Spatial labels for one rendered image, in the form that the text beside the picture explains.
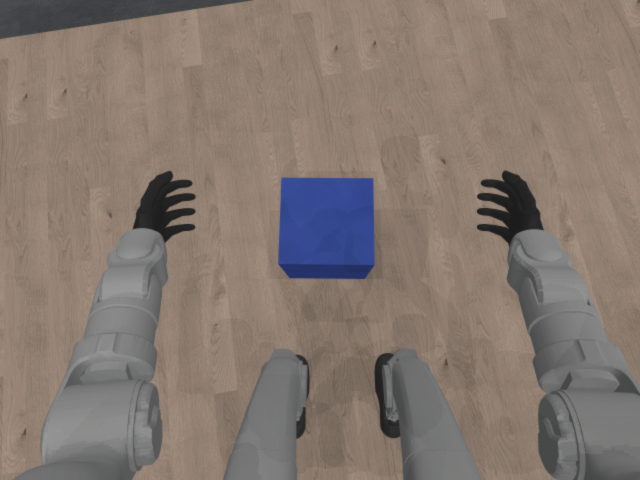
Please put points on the right robot thigh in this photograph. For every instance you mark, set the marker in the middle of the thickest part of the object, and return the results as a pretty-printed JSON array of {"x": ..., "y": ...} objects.
[{"x": 433, "y": 447}]

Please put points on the right robot forearm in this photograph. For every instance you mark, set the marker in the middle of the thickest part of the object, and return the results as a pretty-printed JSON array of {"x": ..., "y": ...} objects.
[{"x": 572, "y": 351}]

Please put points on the left robot forearm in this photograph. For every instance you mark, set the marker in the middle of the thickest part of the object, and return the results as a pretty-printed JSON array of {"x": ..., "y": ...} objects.
[{"x": 118, "y": 343}]

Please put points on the carton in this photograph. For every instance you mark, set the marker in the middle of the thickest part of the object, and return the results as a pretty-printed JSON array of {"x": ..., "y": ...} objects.
[{"x": 326, "y": 228}]

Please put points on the robot left hand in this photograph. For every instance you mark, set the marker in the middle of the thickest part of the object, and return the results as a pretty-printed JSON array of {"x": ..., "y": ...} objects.
[{"x": 152, "y": 211}]

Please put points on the right robot upper arm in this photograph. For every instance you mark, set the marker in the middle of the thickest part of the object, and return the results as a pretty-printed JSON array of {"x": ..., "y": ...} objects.
[{"x": 590, "y": 435}]

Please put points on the left robot upper arm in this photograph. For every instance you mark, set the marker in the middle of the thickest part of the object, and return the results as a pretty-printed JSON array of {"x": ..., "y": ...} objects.
[{"x": 101, "y": 431}]

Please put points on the robot right hand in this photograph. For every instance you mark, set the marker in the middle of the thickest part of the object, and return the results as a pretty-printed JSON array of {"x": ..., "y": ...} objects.
[{"x": 521, "y": 206}]

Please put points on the left robot foot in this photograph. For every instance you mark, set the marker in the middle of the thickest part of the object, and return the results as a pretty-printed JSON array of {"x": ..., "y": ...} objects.
[{"x": 300, "y": 425}]

